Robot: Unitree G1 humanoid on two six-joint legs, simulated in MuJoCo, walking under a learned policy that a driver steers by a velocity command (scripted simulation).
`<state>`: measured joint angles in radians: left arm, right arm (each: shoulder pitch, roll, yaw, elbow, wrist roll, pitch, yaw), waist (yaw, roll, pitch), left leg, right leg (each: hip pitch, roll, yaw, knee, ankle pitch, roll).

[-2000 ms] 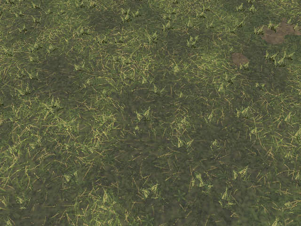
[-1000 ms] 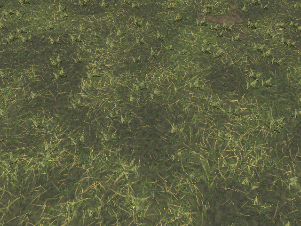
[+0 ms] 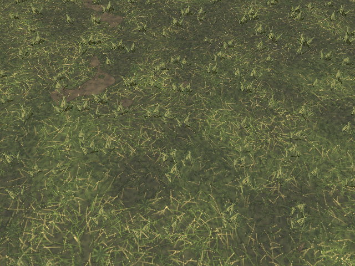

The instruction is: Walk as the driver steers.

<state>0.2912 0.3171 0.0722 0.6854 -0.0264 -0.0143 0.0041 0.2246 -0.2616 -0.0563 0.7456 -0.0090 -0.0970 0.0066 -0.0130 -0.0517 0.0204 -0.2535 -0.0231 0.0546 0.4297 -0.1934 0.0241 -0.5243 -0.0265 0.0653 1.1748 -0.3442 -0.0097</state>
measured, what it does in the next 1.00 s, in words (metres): walks ahead: right foot, then left foot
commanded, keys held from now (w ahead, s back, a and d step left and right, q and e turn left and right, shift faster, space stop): w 0.36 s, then w+q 0.64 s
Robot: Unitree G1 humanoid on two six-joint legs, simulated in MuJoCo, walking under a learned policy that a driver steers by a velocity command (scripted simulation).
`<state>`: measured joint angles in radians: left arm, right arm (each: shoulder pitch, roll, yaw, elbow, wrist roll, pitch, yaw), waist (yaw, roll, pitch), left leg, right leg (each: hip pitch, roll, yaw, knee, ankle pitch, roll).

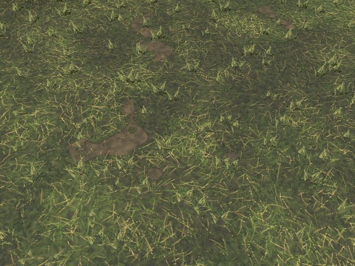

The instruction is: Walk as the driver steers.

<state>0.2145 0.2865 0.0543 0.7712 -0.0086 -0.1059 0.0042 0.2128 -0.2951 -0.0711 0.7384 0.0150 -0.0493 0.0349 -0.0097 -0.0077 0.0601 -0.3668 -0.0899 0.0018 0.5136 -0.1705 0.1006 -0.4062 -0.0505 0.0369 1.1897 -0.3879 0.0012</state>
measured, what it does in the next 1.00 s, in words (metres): walks ahead, turning left: right foot, then left foot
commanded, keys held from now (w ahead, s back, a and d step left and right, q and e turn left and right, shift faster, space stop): w+q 0.38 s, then w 0.38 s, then no key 0.04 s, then e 0.20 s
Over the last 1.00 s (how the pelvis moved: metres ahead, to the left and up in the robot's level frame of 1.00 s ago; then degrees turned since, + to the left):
0.55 -0.01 -0.01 12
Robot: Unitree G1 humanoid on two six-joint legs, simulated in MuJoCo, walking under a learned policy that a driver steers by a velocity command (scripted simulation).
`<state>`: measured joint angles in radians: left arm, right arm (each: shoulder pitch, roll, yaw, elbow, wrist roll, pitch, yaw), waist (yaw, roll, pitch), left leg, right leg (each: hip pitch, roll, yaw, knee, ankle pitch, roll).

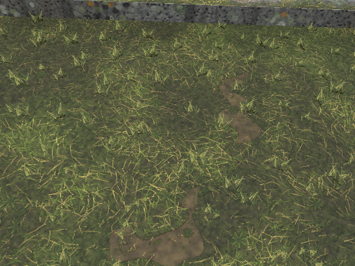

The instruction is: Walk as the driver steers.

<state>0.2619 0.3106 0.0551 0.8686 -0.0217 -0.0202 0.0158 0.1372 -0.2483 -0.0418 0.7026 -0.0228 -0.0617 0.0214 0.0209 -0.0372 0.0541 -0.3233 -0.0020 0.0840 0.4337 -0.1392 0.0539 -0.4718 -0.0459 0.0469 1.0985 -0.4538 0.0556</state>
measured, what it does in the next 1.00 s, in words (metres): walks ahead, turning right: right foot, then left foot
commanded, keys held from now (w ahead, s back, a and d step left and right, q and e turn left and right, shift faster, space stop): e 0.78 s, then w+e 0.10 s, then w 0.12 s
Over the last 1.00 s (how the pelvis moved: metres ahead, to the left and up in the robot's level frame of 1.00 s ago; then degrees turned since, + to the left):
0.50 0.09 0.01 16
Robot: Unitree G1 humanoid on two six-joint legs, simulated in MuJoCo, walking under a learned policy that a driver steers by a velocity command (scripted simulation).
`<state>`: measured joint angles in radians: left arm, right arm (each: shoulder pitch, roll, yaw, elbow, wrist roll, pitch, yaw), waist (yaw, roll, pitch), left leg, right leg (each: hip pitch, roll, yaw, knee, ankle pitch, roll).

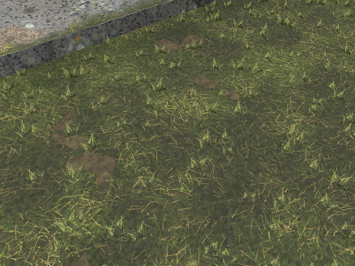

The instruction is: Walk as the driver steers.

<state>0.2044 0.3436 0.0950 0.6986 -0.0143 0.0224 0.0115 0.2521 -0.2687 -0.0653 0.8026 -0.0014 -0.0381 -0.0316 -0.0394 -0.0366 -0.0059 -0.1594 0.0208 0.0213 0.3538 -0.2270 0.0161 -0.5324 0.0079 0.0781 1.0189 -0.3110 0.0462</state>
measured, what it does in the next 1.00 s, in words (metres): walks ahead, turning left: right foot, then left foot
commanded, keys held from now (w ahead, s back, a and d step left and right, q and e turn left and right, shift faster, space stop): w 0.20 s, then w+q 0.32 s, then q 0.48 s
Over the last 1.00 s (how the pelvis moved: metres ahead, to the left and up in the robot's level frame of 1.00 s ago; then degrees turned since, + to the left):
0.12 -0.02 0.01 -34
